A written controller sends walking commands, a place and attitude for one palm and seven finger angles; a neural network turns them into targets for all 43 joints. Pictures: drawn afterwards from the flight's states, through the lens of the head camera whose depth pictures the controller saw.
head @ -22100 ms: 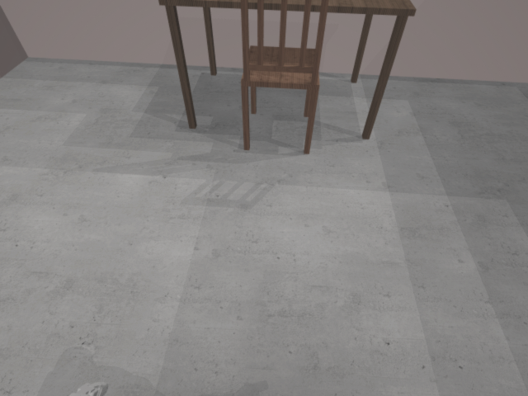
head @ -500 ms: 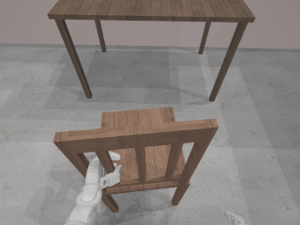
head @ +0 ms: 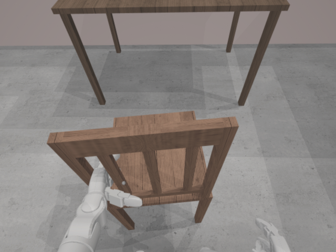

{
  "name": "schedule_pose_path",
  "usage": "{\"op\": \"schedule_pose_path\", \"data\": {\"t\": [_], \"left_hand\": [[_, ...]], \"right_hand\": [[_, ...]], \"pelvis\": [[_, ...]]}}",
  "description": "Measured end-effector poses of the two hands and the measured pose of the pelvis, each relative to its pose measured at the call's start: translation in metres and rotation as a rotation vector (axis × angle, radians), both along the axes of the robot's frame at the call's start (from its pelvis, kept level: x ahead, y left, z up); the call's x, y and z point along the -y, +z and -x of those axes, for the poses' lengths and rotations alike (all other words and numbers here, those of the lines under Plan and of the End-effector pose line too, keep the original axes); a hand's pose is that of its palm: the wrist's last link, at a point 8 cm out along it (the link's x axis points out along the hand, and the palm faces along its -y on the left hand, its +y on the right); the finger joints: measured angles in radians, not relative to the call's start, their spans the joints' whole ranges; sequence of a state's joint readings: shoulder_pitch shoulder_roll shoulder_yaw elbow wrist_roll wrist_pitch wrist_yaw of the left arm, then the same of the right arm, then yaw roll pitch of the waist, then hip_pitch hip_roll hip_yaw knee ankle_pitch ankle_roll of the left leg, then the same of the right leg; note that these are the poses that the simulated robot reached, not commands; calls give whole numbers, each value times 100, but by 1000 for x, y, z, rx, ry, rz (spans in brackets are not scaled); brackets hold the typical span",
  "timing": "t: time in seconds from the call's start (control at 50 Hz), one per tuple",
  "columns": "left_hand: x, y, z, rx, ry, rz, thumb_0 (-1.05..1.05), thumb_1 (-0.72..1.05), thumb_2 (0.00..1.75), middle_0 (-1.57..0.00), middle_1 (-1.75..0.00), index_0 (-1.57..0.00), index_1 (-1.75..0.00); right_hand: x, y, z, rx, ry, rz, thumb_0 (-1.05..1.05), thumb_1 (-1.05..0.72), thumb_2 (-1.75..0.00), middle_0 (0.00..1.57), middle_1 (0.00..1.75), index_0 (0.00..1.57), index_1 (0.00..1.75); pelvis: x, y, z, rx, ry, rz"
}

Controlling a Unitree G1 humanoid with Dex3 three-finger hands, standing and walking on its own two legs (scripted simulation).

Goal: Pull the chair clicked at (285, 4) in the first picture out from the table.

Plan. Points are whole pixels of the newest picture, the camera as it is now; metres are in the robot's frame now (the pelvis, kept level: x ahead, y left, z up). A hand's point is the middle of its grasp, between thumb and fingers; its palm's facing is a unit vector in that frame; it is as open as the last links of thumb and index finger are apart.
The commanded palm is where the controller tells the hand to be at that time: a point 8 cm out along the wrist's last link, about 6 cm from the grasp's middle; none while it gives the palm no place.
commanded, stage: open the thumb and straighten the fingers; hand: left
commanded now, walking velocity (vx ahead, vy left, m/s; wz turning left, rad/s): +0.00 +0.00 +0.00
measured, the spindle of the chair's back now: (153, 173) +0.33 +0.05 -0.06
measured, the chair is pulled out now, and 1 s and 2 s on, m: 0.71 0.71 0.71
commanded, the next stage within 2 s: draw the fingers out of the gap in 0.10 s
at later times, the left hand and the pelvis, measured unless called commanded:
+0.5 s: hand (121, 199) +0.25 +0.13 -0.04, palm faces +0.08 -0.99 -0.08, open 17.5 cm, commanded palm +0.22 +0.18 -0.02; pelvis +0.02 -0.01 +0.00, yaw +1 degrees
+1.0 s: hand (112, 239) +0.17 +0.13 -0.04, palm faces +0.12 -0.99 -0.08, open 17.4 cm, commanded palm +0.13 +0.18 -0.02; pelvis +0.01 +0.00 -0.02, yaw +2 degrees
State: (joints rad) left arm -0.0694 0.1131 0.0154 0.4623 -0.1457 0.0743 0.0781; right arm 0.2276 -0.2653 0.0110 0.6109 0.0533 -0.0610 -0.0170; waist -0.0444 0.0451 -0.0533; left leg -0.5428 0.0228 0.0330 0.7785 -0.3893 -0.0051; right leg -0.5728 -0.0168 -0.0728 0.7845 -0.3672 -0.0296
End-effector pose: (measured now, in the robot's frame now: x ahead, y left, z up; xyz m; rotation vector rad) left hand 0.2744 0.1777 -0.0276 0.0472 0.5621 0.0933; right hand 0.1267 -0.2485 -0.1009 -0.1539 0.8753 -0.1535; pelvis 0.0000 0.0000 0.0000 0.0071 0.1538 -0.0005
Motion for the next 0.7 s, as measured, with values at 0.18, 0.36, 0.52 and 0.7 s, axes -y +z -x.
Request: {"op": "schedule_pose_path", "data": {"t": [0.18,0.36,0.52,0.7], "left_hand": [[0,0,0,-1,1,3,-1,-53,20,-3,-9,-3,-9],[1,0,14,-16,0,-4,-1,-54,20,-1,-1,-1,-1],[0,-1,45,-29,3,-5,-1,-54,20,-3,-2,0,0],[2,2,77,-40,9,-2,-1,-54,20,-3,-1,-1,-1]], "right_hand": [[8,-1,-1,-7,1,13,1,-91,-90,20,30,20,30],[12,-1,-4,-4,-9,11,1,-91,-90,20,30,20,30],[7,1,-23,43,16,17,1,-91,-90,20,30,20,30],[-7,7,-52,133,58,6,1,-91,-90,20,30,20,30]], "pelvis": [[7,-1,-3,-9,4,-2],[8,-1,-11,-20,4,-4],[7,-4,-16,-21,14,0],[5,-9,-18,-24,27,4]]}}
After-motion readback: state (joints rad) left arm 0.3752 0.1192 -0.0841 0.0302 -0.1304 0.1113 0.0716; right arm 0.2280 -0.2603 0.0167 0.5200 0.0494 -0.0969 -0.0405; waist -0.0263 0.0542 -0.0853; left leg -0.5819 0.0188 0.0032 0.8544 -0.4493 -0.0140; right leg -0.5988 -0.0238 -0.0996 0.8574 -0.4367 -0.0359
